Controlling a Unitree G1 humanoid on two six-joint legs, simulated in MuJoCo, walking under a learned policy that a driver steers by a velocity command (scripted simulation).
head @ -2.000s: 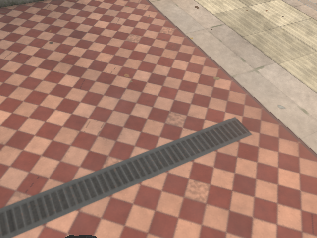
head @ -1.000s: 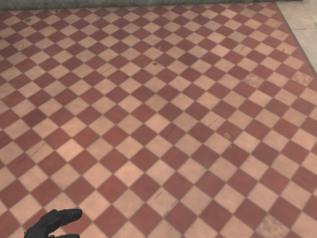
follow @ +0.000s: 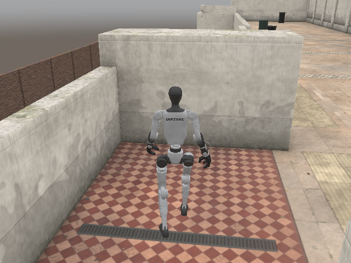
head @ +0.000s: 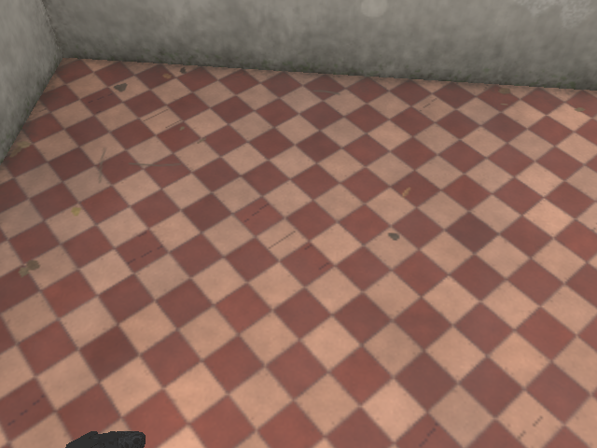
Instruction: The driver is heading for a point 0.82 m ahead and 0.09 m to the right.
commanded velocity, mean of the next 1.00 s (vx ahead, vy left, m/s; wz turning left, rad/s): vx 0.50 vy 0.00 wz -0.30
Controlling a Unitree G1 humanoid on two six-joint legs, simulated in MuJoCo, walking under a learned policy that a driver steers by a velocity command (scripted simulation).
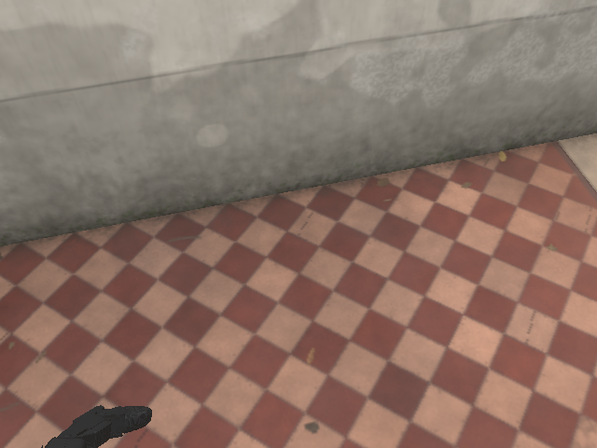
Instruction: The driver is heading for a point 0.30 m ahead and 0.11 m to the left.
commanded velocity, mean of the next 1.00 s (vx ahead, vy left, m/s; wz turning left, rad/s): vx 0.21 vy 0.00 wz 0.18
